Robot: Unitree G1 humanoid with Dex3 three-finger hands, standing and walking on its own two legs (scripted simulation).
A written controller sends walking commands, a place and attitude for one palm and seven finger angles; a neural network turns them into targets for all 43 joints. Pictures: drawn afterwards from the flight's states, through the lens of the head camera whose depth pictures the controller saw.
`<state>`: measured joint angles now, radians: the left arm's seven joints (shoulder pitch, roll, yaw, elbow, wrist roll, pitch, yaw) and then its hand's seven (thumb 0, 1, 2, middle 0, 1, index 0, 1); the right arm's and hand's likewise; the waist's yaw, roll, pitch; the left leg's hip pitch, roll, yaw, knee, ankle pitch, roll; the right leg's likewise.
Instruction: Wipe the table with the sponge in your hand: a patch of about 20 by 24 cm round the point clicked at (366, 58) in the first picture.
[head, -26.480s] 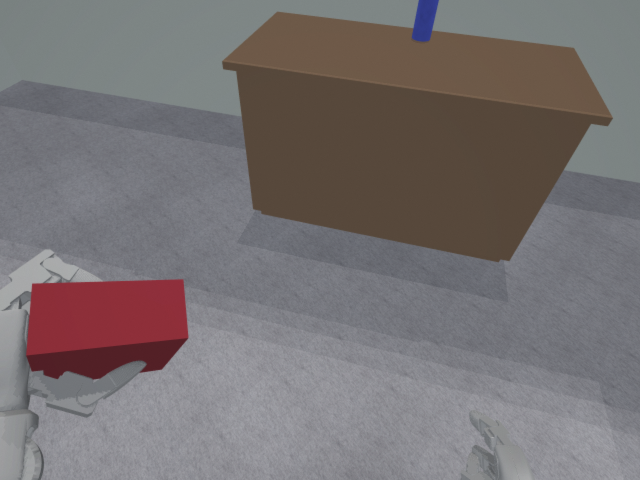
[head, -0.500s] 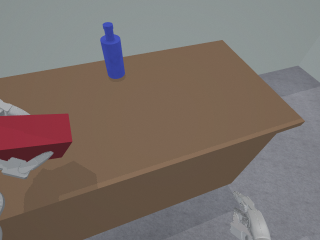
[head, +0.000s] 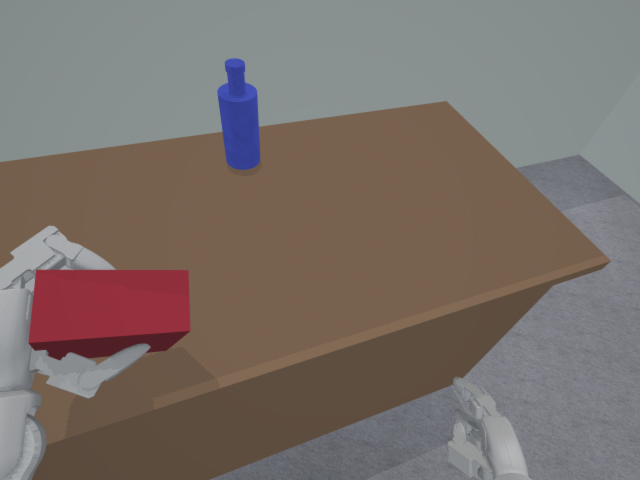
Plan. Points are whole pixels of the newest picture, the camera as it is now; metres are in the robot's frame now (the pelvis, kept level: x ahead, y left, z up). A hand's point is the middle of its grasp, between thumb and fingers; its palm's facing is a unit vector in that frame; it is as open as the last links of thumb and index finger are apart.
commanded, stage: come to a stop and stand still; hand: left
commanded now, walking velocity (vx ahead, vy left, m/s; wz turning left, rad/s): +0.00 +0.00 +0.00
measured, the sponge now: (134, 317) +0.23 +0.21 +0.12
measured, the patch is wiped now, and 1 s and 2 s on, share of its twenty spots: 0.00 0.00 0.00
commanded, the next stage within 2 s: look again from close up in 0.72 s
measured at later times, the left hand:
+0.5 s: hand (96, 348) +0.20 +0.23 +0.14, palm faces +0.29 -0.86 -0.41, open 9.9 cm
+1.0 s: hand (99, 314) +0.22 +0.23 +0.15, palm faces +0.34 -0.86 -0.38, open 9.9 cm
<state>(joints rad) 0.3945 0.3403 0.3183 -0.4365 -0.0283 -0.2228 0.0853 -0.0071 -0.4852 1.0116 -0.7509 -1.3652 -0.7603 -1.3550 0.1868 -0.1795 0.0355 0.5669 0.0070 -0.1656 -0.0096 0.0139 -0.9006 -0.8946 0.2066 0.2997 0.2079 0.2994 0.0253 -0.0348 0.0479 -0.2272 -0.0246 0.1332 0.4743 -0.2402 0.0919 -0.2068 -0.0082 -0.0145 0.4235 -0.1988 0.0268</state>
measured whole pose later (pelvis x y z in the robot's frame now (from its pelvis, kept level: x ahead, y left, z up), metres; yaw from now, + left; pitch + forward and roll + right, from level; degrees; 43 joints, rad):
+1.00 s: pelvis +0.00 -0.01 +0.00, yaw -1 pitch +0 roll -2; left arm 0.42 0.38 0.36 -0.46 -0.04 -0.22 0.08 -0.01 -0.48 1.01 -0.75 -1.36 -0.76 -1.35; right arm 0.20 -0.19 0.03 0.56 0.01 -0.16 -0.03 0.01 -0.90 -0.89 0.21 0.30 0.21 0.30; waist 0.02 -0.03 0.06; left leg -0.24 0.00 0.13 0.46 -0.22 0.07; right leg -0.20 0.01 -0.03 0.40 -0.19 0.01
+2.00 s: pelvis -0.01 -0.02 +0.00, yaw -1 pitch -1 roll -2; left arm 0.36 0.33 0.35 -0.44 -0.03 -0.23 0.10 -0.01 -0.48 1.02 -0.75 -1.36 -0.76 -1.35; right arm 0.22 -0.22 0.02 0.59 0.01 -0.18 -0.02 0.01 -0.90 -0.89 0.21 0.30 0.21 0.30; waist 0.04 -0.02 0.05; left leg -0.24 0.01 0.13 0.48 -0.23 0.06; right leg -0.20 0.02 -0.04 0.42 -0.20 -0.01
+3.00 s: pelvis -0.03 -0.01 +0.00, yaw -2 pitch -2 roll -1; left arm 0.48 0.36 0.32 -0.44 -0.03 -0.24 0.04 -0.01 -0.48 1.02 -0.75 -1.36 -0.77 -1.35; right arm 0.23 -0.18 0.03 0.56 0.02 -0.14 0.00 0.01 -0.90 -0.89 0.21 0.30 0.21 0.30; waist 0.01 0.01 0.06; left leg -0.26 -0.01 0.16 0.51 -0.23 0.08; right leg -0.24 -0.01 -0.02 0.49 -0.21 0.02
